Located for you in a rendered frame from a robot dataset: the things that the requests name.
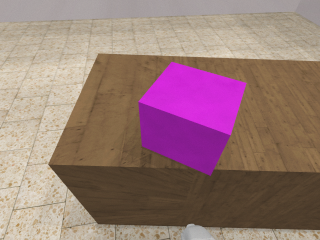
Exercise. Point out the carton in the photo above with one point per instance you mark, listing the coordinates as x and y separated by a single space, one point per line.
188 115

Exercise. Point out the pedestal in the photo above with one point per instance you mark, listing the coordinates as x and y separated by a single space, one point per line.
267 177

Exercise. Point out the robot right thigh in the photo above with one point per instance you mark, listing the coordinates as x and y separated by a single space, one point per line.
196 232

